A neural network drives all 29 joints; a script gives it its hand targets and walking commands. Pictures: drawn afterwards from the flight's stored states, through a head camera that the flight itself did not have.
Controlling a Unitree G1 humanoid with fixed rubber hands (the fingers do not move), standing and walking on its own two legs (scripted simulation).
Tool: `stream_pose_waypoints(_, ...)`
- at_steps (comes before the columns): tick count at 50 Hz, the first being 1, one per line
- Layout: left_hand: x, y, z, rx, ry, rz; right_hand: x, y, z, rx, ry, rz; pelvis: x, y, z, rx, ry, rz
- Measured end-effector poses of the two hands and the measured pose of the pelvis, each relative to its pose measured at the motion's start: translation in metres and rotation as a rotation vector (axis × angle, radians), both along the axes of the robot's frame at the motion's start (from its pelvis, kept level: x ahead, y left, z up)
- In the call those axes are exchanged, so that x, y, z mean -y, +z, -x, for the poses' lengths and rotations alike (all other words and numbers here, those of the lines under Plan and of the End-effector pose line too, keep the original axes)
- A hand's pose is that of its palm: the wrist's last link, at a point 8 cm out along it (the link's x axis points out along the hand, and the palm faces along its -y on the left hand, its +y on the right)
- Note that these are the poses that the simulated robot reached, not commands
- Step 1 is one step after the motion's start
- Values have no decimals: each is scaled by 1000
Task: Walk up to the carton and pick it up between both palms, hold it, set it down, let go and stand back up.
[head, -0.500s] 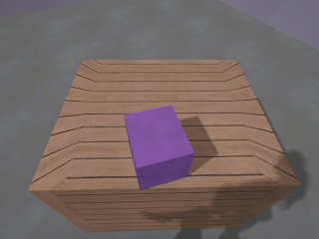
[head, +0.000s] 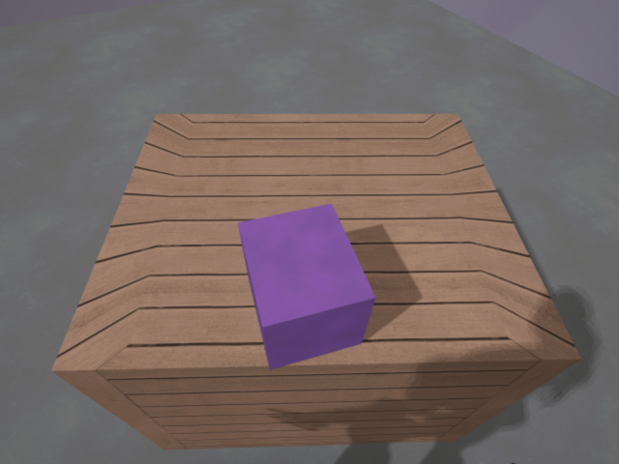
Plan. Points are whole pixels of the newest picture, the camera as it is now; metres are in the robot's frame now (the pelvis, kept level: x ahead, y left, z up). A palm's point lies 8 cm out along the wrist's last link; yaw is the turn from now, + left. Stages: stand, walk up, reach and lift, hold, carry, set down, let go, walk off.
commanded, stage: stand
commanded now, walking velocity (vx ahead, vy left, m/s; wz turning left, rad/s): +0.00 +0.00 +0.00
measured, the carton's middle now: (301, 285) +0.40 +0.02 -0.06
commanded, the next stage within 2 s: none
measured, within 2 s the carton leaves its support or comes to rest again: neither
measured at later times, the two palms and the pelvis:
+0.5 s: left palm out of the picture +0.08 +0.29 -0.12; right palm out of the picture +0.08 -0.30 -0.12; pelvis +0.00 +0.00 +0.00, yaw +0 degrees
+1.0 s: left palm out of the picture +0.08 +0.29 -0.12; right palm out of the picture +0.08 -0.30 -0.12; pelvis +0.00 +0.00 +0.00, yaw +0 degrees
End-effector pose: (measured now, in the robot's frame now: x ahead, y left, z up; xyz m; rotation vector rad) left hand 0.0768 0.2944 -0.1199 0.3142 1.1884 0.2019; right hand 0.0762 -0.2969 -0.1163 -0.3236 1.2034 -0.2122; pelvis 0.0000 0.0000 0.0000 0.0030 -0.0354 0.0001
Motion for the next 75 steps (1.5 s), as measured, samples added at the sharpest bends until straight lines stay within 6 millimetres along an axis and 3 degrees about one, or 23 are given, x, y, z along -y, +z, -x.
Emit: stream_pose_waypoints(75, 5, 2, -3, 6, -3, -3, 5, -1, -2, 9, -1, -6, 5, 0, -1, 2, -4, 0)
